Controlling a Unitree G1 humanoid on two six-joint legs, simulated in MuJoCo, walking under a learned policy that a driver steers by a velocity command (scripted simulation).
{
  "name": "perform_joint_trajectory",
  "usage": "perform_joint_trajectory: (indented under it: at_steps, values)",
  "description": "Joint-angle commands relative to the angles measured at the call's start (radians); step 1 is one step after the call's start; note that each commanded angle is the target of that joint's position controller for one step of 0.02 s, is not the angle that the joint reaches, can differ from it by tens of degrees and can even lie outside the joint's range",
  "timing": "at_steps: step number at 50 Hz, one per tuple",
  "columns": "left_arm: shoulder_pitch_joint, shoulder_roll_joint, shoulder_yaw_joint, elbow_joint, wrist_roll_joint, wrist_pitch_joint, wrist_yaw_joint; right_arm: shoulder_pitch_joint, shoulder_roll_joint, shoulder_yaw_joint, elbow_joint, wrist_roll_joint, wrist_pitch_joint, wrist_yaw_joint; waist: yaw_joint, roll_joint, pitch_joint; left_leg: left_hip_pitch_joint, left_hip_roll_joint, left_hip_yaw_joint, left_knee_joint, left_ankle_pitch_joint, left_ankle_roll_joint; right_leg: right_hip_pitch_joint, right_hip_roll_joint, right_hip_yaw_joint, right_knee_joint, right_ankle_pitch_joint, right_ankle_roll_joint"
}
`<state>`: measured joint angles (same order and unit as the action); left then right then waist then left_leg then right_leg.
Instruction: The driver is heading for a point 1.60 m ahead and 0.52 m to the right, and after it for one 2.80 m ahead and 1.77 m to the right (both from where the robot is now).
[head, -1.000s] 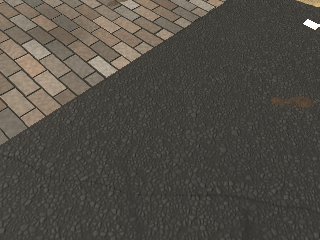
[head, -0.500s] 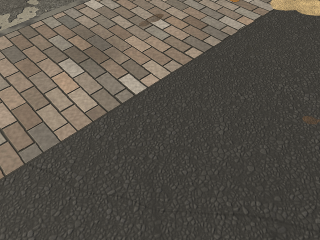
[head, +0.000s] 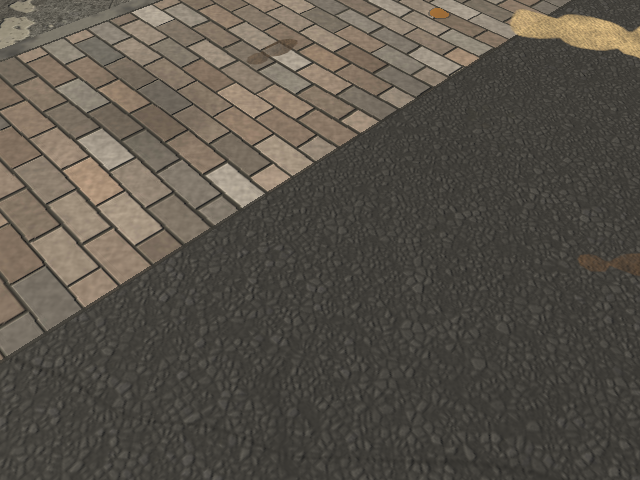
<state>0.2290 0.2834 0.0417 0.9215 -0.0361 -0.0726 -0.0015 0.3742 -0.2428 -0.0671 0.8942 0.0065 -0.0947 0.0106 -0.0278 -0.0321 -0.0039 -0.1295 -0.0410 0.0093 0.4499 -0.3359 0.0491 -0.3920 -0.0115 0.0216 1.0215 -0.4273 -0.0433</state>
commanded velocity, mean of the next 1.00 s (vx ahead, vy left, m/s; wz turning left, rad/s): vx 0.47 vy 0.00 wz -0.05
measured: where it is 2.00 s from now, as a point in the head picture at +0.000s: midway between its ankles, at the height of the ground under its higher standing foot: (370, 267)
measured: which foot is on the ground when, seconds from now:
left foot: down 0.00-0.34, up 0.36-0.84, down 0.86-1.00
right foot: up 0.00-0.30, down 0.32-0.88, up 0.90-1.00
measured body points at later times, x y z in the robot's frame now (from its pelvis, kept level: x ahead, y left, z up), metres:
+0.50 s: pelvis +0.26 -0.07 +0.00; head +0.28 -0.07 +0.45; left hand +0.35 +0.21 -0.12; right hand +0.33 -0.34 -0.13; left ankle +0.23 +0.09 -0.65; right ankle +0.30 -0.14 -0.74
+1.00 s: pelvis +0.55 +0.00 +0.00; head +0.58 +0.01 +0.45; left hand +0.59 +0.28 -0.14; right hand +0.67 -0.27 -0.10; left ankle +0.61 +0.09 -0.74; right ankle +0.45 -0.14 -0.65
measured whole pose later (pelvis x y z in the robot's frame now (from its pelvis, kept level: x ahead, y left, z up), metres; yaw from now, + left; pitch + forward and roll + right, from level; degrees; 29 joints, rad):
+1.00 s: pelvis +0.55 +0.00 +0.00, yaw -4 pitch +1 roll +0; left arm 0.32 0.29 0.05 0.94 -0.04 -0.07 0.00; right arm 0.15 -0.24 -0.04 0.82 -0.01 -0.10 0.02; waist 0.01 -0.04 0.04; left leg -0.32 0.00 0.09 0.45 -0.16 0.04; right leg -0.41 -0.04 0.05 1.15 -0.37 -0.04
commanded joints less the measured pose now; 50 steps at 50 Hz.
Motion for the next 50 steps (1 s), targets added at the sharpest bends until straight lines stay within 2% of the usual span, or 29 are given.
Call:
perform_joint_trajectory:
  at_steps: [1, 3, 7, 10, 12, 14, 15, 16, 17, 18, 19, 20, 21, 23, 24, 26, 30, 33, 37, 40, 41, 42, 43, 44, 45, 46, 47, 48, 50]
  values:
    - [-0.177, 0.079, 0.017, -0.118, 0.004, -0.038, -0.021, 0.083, -0.098, -0.009, -0.018, -0.002, -0.004, 0.001, -0.031, 0.095, 0.065, 0.36, 0.319, -0.36, -0.237, 0.364, 0.167, -0.529, -0.097, 0.03, 0.076, 0.1, -0.028]
    - [-0.198, 0.041, 0.007, -0.127, 0.011, -0.031, -0.041, 0.092, -0.086, -0.001, -0.013, -0.001, 0.011, -0.005, -0.028, 0.117, 0.065, 0.293, 0.27, -0.255, -0.27, 0.443, 0.149, -0.463, -0.092, -0.018, -0.019, 0.181, -0.002]
    - [-0.347, -0.003, -0.018, -0.186, 0.02, -0.025, -0.05, 0.092, -0.144, -0.005, -0.008, -0.002, 0.016, -0.03, -0.05, 0.111, 0.115, 0.083, 0.209, -0.127, -0.348, 0.393, 0.136, -0.256, -0.032, -0.084, -0.347, 0.394, 0.047]
    - [-0.384, 0.04, -0.01, -0.213, 0.008, -0.02, -0.048, 0.117, -0.165, -0.012, 0.018, 0.009, 0.007, -0.031, -0.04, 0.144, 0.142, 0.078, 0.25, -0.119, -0.377, 0.37, 0.126, -0.169, -0.017, -0.064, -0.455, 0.468, 0.027]
    - [-0.372, 0.073, 0.001, -0.22, 0.009, -0.023, -0.049, 0.103, -0.167, -0.016, 0.027, 0.015, 0.009, -0.03, -0.01, 0.14, 0.128, 0.152, 0.279, -0.104, -0.328, 0.493, 0.104, -0.144, -0.012, -0.049, -0.496, 0.453, -0.006]
    - [-0.261, 0.115, 0.025, -0.195, 0.012, -0.023, -0.044, 0.082, -0.186, -0.024, 0.025, 0.006, 0.021, -0.031, 0.059, 0.165, 0.029, 0.214, 0.279, -0.074, -0.169, 0.84, 0.076, 0.004, 0.031, -0.076, -0.485, 0.396, -0.045]
    - [-0.108, 0.146, 0.047, -0.149, 0.01, -0.018, -0.037, 0.072, -0.179, -0.021, 0.023, 0.0, 0.033, -0.032, 0.134, 0.162, -0.063, 0.184, 0.244, -0.043, 0.01, 0.958, 0.053, 0.189, 0.06, -0.098, -0.486, 0.382, -0.072]
    - [0.064, 0.182, 0.064, -0.104, 0.012, -0.011, -0.026, 0.07, -0.164, -0.012, 0.01, -0.009, 0.038, -0.034, 0.204, 0.135, -0.168, 0.008, 0.21, -0.032, 0.25, 0.821, 0.025, 0.467, -0.023, -0.01, -0.454, 0.361, -0.112]
    - [0.189, 0.273, 0.085, -0.078, 0.036, -0.006, -0.023, 0.202, -0.03, 0.024, -0.004, -0.01, 0.024, -0.02, 0.154, -0.126, -0.344, -0.384, 0.044, -0.011, 0.686, 0.28, -0.045, 0.847, -0.307, 0.472, -0.52, 0.104, -0.279]
    - [0.182, 0.202, 0.063, -0.07, 0.028, -0.006, -0.029, 0.186, -0.041, 0.026, 0.016, 0.008, -0.002, -0.014, 0.158, -0.197, -0.398, -0.5, -0.015, -0.152, 0.86, -0.213, -0.033, 0.829, -0.371, 0.782, -0.739, -0.079, -0.301]
    - [0.079, 0.154, 0.047, -0.078, 0.02, -0.011, -0.029, 0.069, -0.135, -0.002, -0.024, 0.041, -0.018, -0.01, 0.14, -0.147, -0.193, -0.603, 0.048, -0.148, 0.925, -0.165, -0.014, 0.668, -0.337, 0.659, -0.778, -0.131, -0.244]
    - [-0.007, 0.126, 0.038, -0.096, 0.023, -0.015, -0.03, -0.01, -0.155, -0.004, -0.048, 0.047, -0.025, -0.014, 0.107, -0.066, -0.084, -0.592, 0.104, -0.114, 0.889, -0.07, 0.002, 0.493, -0.307, 0.519, -0.801, -0.049, -0.216]
    - [-0.066, 0.101, 0.031, -0.102, 0.034, -0.022, -0.034, -0.044, -0.149, -0.008, -0.052, 0.03, -0.024, -0.022, 0.07, -0.008, -0.021, -0.544, 0.146, -0.097, 0.828, 0.002, 0.002, 0.34, -0.269, 0.408, -0.827, 0.071, -0.2]
    - [-0.111, 0.068, 0.023, -0.1, 0.051, -0.035, -0.039, 0.004, -0.11, -0.01, -0.037, 0.012, 0.002, -0.029, 0.004, -0.05, -0.01, -0.415, 0.193, -0.108, 0.749, 0.068, 0.0, 0.184, -0.205, 0.275, -0.875, 0.179, -0.182]
    - [-0.105, 0.068, 0.023, -0.092, 0.046, -0.04, -0.04, 0.014, -0.089, -0.007, -0.034, 0.01, 0.013, -0.031, -0.006, -0.051, -0.005, -0.4, 0.198, -0.099, 0.725, 0.073, -0.007, 0.148, -0.196, 0.241, -0.896, 0.204, -0.191]
    - [-0.076, 0.091, 0.027, -0.072, 0.042, -0.046, -0.034, -0.037, -0.093, -0.009, -0.056, 0.003, 0.025, -0.034, -0.007, -0.039, 0.031, -0.445, 0.21, -0.087, 0.651, 0.128, -0.028, 0.115, -0.191, 0.188, -0.933, 0.241, -0.207]
    - [0.007, 0.129, 0.033, -0.045, 0.035, -0.039, -0.008, -0.197, -0.092, -0.005, -0.105, -0.008, 0.014, -0.029, 0.037, 0.0, 0.06, -0.539, 0.205, -0.071, 0.388, 0.359, -0.06, 0.182, -0.172, 0.114, -0.943, 0.349, -0.189]
    - [0.076, 0.148, 0.035, -0.024, 0.024, -0.031, 0.0, -0.315, -0.068, 0.009, -0.134, 0.0, 0.002, -0.015, 0.084, 0.004, 0.071, -0.493, 0.164, -0.029, 0.205, 0.471, -0.063, 0.218, -0.155, 0.061, -0.939, 0.372, -0.164]
    - [0.163, 0.152, 0.036, 0.014, 0.017, -0.008, 0.002, -0.43, -0.074, 0.019, -0.178, 0.011, -0.006, 0.011, 0.122, 0.003, 0.094, -0.527, 0.137, -0.025, 0.088, 0.431, -0.049, 0.369, -0.204, 0.066, -0.88, 0.405, -0.162]
    - [0.177, 0.165, 0.043, 0.023, 0.016, 0.012, 0.006, -0.435, -0.106, 0.013, -0.199, 0.012, -0.014, 0.026, 0.094, -0.021, 0.076, -0.482, 0.114, -0.027, 0.037, 0.307, -0.014, 0.462, -0.248, 0.096, -0.796, 0.528, -0.142]
    - [0.165, 0.174, 0.045, 0.02, 0.015, 0.017, 0.006, -0.388, -0.127, 0.004, -0.191, 0.012, -0.017, 0.026, 0.06, -0.038, 0.049, -0.401, 0.091, -0.014, 0.023, 0.264, 0.0, 0.468, -0.244, 0.101, -0.738, 0.649, -0.132]
    - [0.142, 0.173, 0.043, 0.013, 0.016, 0.022, 0.006, -0.27, -0.16, -0.015, -0.16, 0.01, -0.021, 0.022, -0.01, -0.039, -0.022, -0.229, 0.062, 0.01, -0.01, 0.266, 0.026, 0.443, -0.207, 0.078, -0.606, 0.794, -0.112]
    - [0.134, 0.142, 0.029, -0.005, 0.026, 0.021, 0.006, -0.086, -0.221, -0.04, -0.112, 0.0, -0.023, 0.013, -0.088, -0.021, -0.16, 0.069, 0.115, -0.033, 0.037, 0.296, 0.069, 0.311, -0.151, 0.044, -0.384, 0.755, -0.082]
    - [0.205, 0.041, -0.001, -0.038, 0.033, 0.005, 0.001, 0.057, -0.321, -0.066, -0.087, -0.023, -0.017, 0.003, -0.092, 0.162, -0.334, 0.495, 0.377, -0.402, 0.038, 0.204, 0.189, -0.08, -0.009, -0.033, 0.002, 0.405, -0.009]
    - [0.236, 0.026, -0.009, -0.023, 0.018, -0.015, -0.001, 0.086, -0.27, -0.053, -0.076, -0.013, -0.009, 0.003, -0.092, 0.302, -0.433, 0.58, 0.486, -0.708, -0.097, 0.088, 0.256, -0.259, 0.065, 0.064, 0.206, -0.144, 0.007]
    - [0.163, 0.137, 0.022, -0.036, -0.012, -0.025, -0.002, 0.022, -0.195, -0.028, -0.084, -0.007, -0.008, 0.001, -0.096, 0.213, -0.282, 0.464, 0.449, -0.59, -0.126, 0.032, 0.204, -0.345, 0.003, 0.121, 0.287, -0.113, -0.003]
    - [0.095, 0.144, 0.027, -0.056, -0.019, -0.028, -0.001, -0.051, -0.162, -0.018, -0.096, -0.007, -0.008, -0.003, -0.073, 0.171, -0.165, 0.322, 0.412, -0.437, -0.151, 0.07, 0.165, -0.358, -0.05, 0.09, 0.274, -0.025, -0.008]
    - [0.063, 0.128, 0.029, -0.061, -0.01, -0.024, 0.005, -0.118, -0.134, -0.01, -0.096, -0.01, -0.011, -0.001, -0.043, 0.12, -0.084, 0.186, 0.371, -0.338, -0.2, 0.12, 0.146, -0.327, -0.084, 0.078, 0.216, 0.051, -0.003]
    - [0.096, 0.091, 0.037, -0.05, 0.0, 0.006, 0.008, -0.189, -0.097, -0.001, -0.092, -0.02, -0.024, 0.004, 0.016, 0.146, -0.018, 0.029, 0.316, -0.193, -0.274, 0.196, 0.12, -0.226, -0.124, 0.085, 0.15, 0.141, 0.005]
